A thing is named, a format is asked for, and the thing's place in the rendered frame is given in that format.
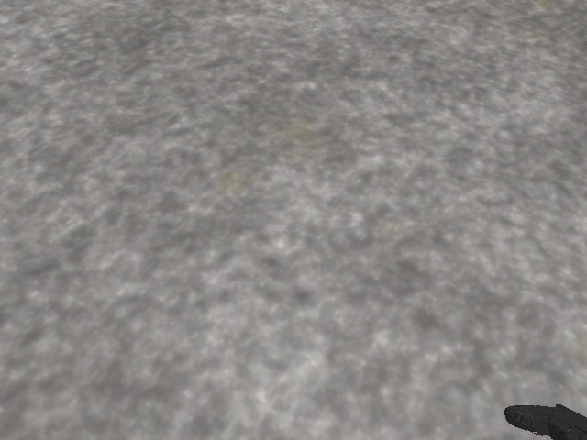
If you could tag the robot right hand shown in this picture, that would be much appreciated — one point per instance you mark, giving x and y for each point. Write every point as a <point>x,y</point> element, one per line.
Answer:
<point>560,422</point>

